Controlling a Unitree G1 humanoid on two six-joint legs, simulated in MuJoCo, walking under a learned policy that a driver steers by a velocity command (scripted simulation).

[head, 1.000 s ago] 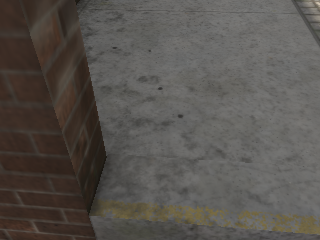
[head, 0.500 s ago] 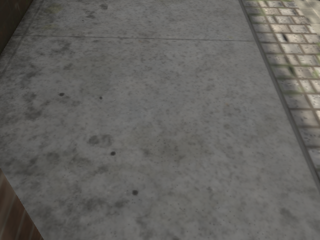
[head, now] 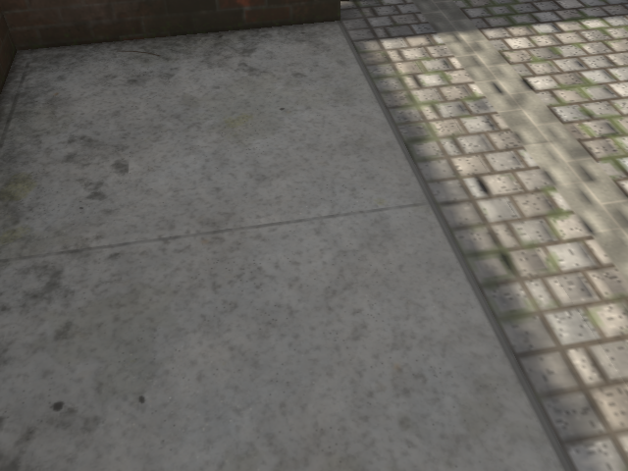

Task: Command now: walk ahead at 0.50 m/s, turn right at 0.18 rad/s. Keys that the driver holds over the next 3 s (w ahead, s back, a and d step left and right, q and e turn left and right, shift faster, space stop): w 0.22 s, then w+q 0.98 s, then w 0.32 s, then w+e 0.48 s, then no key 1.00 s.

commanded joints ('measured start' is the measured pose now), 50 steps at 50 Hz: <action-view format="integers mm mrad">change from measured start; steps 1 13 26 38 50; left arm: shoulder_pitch -132 91 67 98 -190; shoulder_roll -21 215 -21 68 23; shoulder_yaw -7 70 30 55 20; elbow -86 -100 -82 -28 -242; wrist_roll -3 -34 9 -77 -58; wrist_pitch -23 -55 -57 -27 -47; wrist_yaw -2 65 67 117 111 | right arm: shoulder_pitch -304 233 -92 11 -6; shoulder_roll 1 29 -29 -108 -207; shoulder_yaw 5 -24 -44 -108 -116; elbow -161 -61 -113 -195 -303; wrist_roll -47 -23 -22 36 36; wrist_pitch -52 -30 2 86 21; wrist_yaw -12 0 39 -25 -51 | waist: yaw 53 -29 -51 -159 -52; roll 77 -124 40 47 118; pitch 77 -321 133 141 174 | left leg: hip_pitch -79 54 -343 210 75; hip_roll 150 66 205 -18 120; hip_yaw -111 -87 -242 6 -348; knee -482 103 364 -148 -519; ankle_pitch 449 334 368 223 554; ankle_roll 153 -19 35 109 210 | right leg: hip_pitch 116 1346 809 816 422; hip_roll -64 -282 -268 -211 -49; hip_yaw -82 136 -157 -390 -136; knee -261 -1115 -1548 -1072 -905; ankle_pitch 20 652 74 314 28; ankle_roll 47 -241 -130 52 159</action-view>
